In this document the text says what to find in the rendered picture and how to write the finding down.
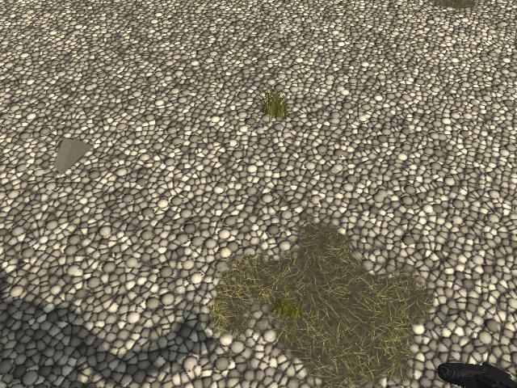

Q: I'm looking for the right robot hand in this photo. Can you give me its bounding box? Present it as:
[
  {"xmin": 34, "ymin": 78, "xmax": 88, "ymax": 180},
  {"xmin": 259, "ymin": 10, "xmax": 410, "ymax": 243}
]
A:
[{"xmin": 438, "ymin": 362, "xmax": 517, "ymax": 388}]

